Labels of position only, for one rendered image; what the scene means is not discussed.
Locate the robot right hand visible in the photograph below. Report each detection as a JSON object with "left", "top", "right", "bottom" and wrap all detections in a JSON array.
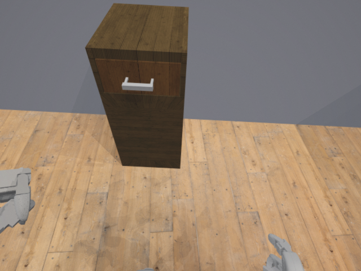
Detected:
[{"left": 263, "top": 234, "right": 305, "bottom": 271}]

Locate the drawer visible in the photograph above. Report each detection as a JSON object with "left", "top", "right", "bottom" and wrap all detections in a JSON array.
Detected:
[{"left": 95, "top": 58, "right": 181, "bottom": 96}]

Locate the robot left hand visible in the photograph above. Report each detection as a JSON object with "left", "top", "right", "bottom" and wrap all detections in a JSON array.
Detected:
[{"left": 0, "top": 167, "right": 35, "bottom": 233}]

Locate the handle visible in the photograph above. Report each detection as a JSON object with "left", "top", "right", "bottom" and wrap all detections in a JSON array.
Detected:
[{"left": 122, "top": 77, "right": 154, "bottom": 91}]

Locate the cabinet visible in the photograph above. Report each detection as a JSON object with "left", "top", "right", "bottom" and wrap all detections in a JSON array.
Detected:
[{"left": 85, "top": 3, "right": 189, "bottom": 169}]

